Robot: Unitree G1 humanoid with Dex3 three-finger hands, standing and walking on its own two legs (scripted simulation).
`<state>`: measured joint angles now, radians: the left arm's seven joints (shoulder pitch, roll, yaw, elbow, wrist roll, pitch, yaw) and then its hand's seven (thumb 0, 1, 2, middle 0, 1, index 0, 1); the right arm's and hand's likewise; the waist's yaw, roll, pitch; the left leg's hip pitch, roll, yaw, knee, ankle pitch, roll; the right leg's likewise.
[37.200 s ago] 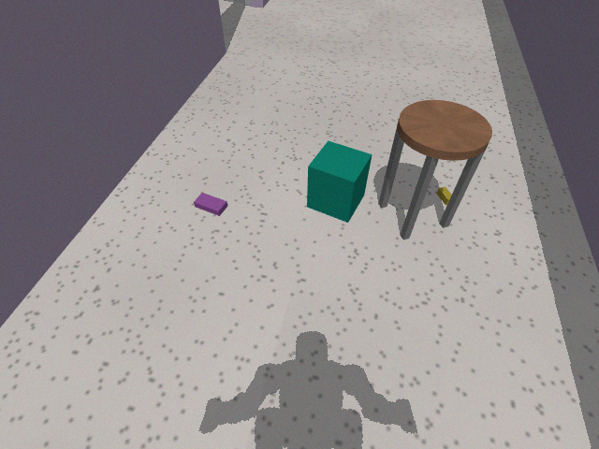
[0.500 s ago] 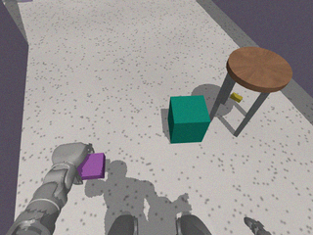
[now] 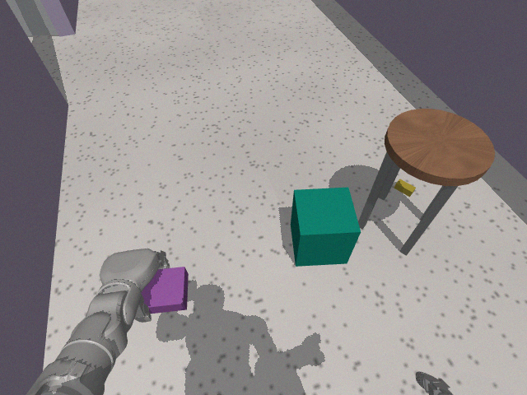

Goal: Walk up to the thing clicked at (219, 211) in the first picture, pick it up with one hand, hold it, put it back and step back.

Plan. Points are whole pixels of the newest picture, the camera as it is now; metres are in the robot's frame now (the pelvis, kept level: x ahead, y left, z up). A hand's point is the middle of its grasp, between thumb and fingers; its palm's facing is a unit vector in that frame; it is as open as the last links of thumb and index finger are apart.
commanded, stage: hold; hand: left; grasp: from above
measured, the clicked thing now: (148, 291) +0.32 +0.22 -0.11
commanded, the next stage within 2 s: crouch in 1.78 s
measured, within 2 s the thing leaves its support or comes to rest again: neither
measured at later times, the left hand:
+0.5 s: hand (132, 285) +0.30 +0.22 -0.04, palm faces -0.46 -0.06 -0.89, open 9.6 cm
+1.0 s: hand (129, 299) +0.27 +0.22 -0.02, palm faces -0.45 -0.06 -0.89, open 9.6 cm
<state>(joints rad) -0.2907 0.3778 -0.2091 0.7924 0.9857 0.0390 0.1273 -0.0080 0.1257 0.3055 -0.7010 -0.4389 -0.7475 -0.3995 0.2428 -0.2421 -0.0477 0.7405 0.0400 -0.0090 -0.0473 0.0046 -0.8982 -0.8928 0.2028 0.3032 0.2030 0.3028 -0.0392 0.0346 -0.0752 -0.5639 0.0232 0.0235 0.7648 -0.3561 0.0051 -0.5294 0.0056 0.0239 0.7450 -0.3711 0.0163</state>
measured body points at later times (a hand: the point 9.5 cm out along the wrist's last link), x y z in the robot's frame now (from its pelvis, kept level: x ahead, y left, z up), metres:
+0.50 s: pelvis +0.01 +0.00 +0.02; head +0.03 -0.01 +0.47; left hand +0.32 +0.22 +0.01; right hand +0.13 -0.26 -0.10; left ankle +0.01 +0.11 -0.71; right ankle +0.00 -0.13 -0.71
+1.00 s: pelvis -0.02 +0.00 +0.02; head -0.01 -0.02 +0.47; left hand +0.29 +0.22 +0.03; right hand +0.13 -0.26 -0.09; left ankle +0.01 +0.11 -0.71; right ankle +0.00 -0.13 -0.71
